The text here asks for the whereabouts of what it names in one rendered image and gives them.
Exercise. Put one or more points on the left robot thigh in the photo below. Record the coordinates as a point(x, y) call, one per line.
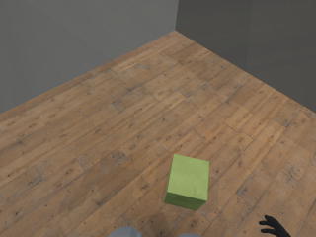
point(126, 231)

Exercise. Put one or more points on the right robot hand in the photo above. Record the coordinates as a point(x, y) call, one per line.
point(277, 230)

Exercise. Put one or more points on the carton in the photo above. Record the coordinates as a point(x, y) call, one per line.
point(187, 184)

